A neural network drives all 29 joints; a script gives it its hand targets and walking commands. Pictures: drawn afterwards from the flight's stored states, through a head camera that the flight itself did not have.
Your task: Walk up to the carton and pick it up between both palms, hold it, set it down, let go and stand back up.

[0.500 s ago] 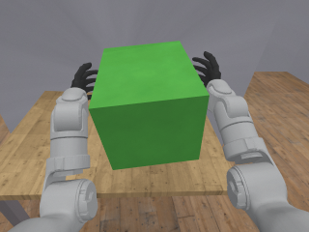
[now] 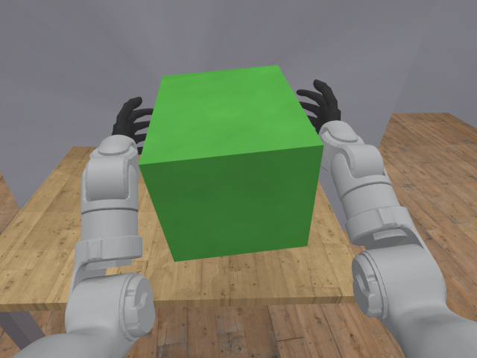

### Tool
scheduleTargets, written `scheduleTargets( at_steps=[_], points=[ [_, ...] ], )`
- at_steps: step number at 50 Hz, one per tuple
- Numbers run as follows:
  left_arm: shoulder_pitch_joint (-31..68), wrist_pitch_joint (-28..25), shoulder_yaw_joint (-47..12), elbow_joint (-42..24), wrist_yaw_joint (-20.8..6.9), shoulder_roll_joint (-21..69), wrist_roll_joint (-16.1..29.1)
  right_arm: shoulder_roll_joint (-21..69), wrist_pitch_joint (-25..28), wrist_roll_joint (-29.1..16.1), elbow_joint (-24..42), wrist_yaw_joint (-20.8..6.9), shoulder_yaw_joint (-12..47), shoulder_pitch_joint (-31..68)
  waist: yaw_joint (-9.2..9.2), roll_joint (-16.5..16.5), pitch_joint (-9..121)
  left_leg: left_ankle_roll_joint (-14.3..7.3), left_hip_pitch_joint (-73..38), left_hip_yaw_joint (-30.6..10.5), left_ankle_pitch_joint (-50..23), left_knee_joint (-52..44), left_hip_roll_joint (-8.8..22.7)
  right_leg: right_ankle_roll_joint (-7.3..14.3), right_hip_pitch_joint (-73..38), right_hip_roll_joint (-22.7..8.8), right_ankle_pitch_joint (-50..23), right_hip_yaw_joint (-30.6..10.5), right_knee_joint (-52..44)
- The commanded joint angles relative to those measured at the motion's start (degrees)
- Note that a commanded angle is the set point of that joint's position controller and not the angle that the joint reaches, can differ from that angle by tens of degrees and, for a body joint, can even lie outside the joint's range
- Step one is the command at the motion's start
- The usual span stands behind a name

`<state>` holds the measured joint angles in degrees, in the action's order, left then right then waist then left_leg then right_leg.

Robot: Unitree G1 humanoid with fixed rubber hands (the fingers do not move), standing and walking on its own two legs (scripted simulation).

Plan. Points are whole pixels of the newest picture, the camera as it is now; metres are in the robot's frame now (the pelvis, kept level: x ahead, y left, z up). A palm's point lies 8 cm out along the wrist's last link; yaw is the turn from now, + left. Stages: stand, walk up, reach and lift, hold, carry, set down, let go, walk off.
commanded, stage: hold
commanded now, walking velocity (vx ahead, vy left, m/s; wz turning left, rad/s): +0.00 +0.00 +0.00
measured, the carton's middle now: (230, 155) +0.41 +0.00 +0.20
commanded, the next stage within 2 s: none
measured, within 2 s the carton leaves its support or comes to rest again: neither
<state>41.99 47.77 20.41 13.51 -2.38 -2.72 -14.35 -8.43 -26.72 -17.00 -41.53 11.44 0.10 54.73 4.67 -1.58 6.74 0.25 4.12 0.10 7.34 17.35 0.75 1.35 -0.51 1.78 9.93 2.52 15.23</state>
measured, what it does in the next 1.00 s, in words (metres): stands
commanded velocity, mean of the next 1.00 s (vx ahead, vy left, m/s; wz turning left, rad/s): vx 0.00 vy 0.00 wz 0.00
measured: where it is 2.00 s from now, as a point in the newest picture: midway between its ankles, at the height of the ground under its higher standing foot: outside the picture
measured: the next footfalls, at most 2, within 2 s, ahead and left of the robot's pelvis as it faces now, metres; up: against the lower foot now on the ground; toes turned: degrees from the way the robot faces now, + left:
none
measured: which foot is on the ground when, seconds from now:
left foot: down 0.00-1.00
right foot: down 0.00-1.00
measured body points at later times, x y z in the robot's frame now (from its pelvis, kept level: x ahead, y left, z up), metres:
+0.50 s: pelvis +0.00 +0.01 +0.00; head -0.08 +0.03 +0.44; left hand +0.38 +0.18 +0.24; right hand +0.39 -0.14 +0.27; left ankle +0.03 +0.12 -0.75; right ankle -0.01 -0.09 -0.75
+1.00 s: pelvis +0.00 +0.00 +0.00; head -0.09 +0.02 +0.44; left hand +0.37 +0.18 +0.25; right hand +0.39 -0.14 +0.28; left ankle +0.03 +0.12 -0.75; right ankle -0.01 -0.10 -0.75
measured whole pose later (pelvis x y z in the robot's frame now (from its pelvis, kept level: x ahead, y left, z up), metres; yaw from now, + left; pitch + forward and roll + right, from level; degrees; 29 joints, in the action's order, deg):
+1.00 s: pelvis +0.00 +0.00 +0.00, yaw +0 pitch -6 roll +0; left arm 43.0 47.4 20.1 15.0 -3.1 -3.6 -14.4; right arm -8.2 -27.7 -16.8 -42.0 12.0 -0.3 55.2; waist 4.6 -1.7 6.8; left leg 0.1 4.4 -0.1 7.4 17.5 0.5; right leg 1.3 -0.4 1.6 9.9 2.6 15.1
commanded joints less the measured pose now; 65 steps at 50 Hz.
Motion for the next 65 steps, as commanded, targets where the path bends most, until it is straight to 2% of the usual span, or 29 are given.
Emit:
scheduleTargets(
  at_steps=[1, 11, 22, 31, 39, 53, 54, 55, 61, 65],
  points=[
    [44.37, -5.67, -22.25, -4.45, -9.22, 27.13, 7.06, 38.04, -1.28, -6.15, 10.88, -5.07, 14.15, 35.24, -0.41, 0.62, 10.66, -0.46, -5.05, 0.73, -3.75, -1.33, -3.24, -5.46, 0.80, -0.19, -9.06, -1.46, -2.31],
    [44.88, -5.95, -24.41, -6.83, -9.09, 28.67, 9.39, 36.61, -1.30, -6.94, 12.48, -4.97, 13.87, 34.72, 1.01, 2.65, 13.15, 0.93, -6.48, 0.28, -8.48, -0.45, -2.64, -4.41, 0.42, 0.72, -10.30, -1.01, -1.75],
    [43.55, -4.76, -26.79, -12.45, -7.31, 29.89, 10.36, 35.39, -1.52, -8.79, 15.48, -6.30, 15.66, 33.45, 0.44, 4.80, 14.92, 2.41, -8.91, -0.37, -14.29, 0.93, -1.74, -3.42, 1.20, 2.03, -10.25, -0.46, -1.27],
    [43.47, -4.32, -26.37, -11.25, -7.29, 29.74, 9.68, 36.05, -1.61, -8.11, 15.27, -6.56, 15.43, 34.32, -0.03, 3.29, 13.97, 1.47, -7.72, -0.05, -10.79, 0.22, -1.87, -3.66, 1.31, 1.61, -9.57, -0.97, -1.67],
    [44.04, -4.85, -24.59, -7.56, -8.16, 28.90, 8.79, 36.92, -1.63, -6.90, 13.22, -6.00, 14.40, 35.19, -0.08, 2.00, 12.87, 0.44, -5.97, 0.28, -6.62, -0.71, -2.42, -4.23, 0.90, 0.80, -9.12, -1.39, -2.01],
    [44.60, -5.47, -24.40, -6.95, -8.68, 28.91, 9.01, 36.59, -1.43, -7.35, 12.99, -5.41, 14.11, 35.53, 0.28, 2.68, 13.24, 0.86, -6.44, 0.06, -8.59, -0.28, -2.52, -4.28, 0.75, 0.88, -9.74, -1.13, -1.85],
    [43.87, -4.94, -21.69, -1.30, -9.25, 26.12, 7.49, 35.51, -1.68, -5.64, 11.56, -5.14, 12.01, 35.04, 0.53, 0.76, 8.71, -0.08, -3.85, 0.47, -3.65, -1.20, -2.76, -4.76, 1.35, -0.03, -7.93, -1.65, -3.04],
    [43.56, -5.22, -21.24, -1.78, -9.74, 26.36, 7.10, 35.88, -1.31, -5.07, 12.09, -5.14, 11.76, 35.37, 0.23, 0.26, 9.86, -0.42, -3.41, 0.46, -2.76, -1.64, -2.67, -4.74, 0.84, 0.01, -8.08, -1.47, -2.63],
    [44.59, -5.86, -24.61, -6.88, -9.15, 28.46, 8.96, 36.05, -0.36, -7.32, 15.80, -5.04, 14.00, 36.02, 0.66, 3.27, 15.87, 1.19, -6.87, -0.10, -10.55, 0.58, -2.54, -4.36, -1.42, 0.84, -14.02, -1.08, -1.16],
    [43.03, -5.59, -25.85, -8.36, -8.17, 29.35, 9.18, 35.08, -0.10, -7.91, 17.09, -5.26, 14.67, 34.87, 0.82, 4.31, 15.87, 1.88, -8.23, -0.38, -12.52, 1.06, -2.30, -4.03, -0.85, 1.35, -13.48, -0.69, -1.20]
  ],
)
